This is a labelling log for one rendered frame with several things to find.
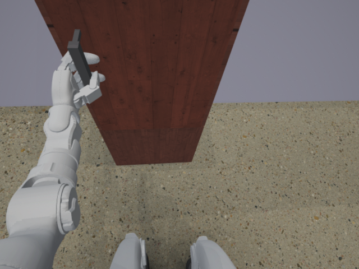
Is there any right robot thigh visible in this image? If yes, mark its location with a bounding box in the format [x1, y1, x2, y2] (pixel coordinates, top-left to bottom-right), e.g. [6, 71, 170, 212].
[190, 240, 236, 269]

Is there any left robot thigh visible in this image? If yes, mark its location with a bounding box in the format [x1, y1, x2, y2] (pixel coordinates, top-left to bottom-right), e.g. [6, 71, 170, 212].
[110, 237, 146, 269]

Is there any robot left hand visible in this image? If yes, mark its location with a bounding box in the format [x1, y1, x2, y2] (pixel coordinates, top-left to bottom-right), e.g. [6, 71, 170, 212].
[52, 51, 105, 112]

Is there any cupboard door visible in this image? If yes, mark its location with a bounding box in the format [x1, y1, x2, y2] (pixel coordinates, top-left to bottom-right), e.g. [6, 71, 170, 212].
[42, 0, 243, 131]

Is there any handle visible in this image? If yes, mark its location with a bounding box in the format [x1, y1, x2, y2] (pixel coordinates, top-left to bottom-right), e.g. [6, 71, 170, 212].
[67, 29, 92, 86]

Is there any left robot upper arm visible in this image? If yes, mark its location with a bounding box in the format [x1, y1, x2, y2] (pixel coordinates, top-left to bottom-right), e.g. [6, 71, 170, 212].
[0, 183, 81, 269]

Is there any left robot forearm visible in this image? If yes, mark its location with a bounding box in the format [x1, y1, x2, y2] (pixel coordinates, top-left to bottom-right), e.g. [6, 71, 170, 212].
[6, 105, 82, 235]

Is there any robot thigh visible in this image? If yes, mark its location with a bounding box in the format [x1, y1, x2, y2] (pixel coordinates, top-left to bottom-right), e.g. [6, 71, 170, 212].
[110, 237, 146, 269]
[190, 240, 236, 269]

